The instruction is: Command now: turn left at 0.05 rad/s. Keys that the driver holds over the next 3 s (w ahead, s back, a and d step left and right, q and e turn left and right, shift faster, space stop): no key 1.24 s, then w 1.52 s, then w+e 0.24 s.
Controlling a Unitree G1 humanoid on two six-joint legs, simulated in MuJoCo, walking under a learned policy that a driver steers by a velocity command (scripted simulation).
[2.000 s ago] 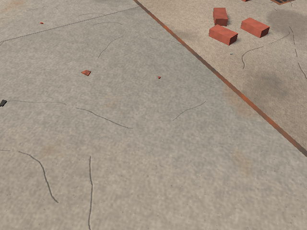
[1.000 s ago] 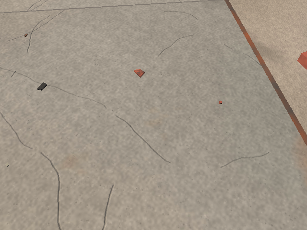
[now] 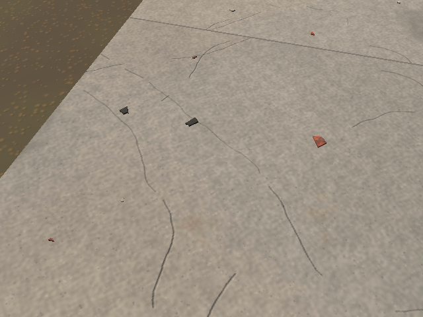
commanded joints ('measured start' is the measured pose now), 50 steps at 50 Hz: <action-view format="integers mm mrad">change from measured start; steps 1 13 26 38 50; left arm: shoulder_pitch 2 22 51 88 117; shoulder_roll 134 72 34 0 -25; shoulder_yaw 22 1 -16 -24 -24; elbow -14 95 187 237 262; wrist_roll -7 -5 -6 -7 -6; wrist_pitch -30 -47 -51 -53 -55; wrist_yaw -1 4 9 15 19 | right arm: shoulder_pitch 37 68 125 154 177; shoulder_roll -109 -121 -92 -52 -26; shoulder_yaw -33 -38 -24 -17 -16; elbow -13 152 257 302 320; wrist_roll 4 4 5 5 5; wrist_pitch -9 -9 -9 -10 -11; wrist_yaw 2 -6 -14 -19 -24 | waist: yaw -49 -18 -24 -24 -22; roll -66 18 21 22 26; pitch -2 16 27 33 39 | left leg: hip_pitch -5 36 34 32 27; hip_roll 104 126 133 135 137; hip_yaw -122 -125 -117 -108 -103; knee -141 -142 -138 -126 -117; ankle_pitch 73 104 110 125 133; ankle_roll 15 0 -7 -9 -11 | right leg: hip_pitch -11 -20 -37 -46 -47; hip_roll -111 -79 -71 -66 -63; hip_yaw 109 90 89 87 86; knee -79 -135 -136 -128 -120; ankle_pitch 202 80 82 97 109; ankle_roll -45 -49 -55 -56 -57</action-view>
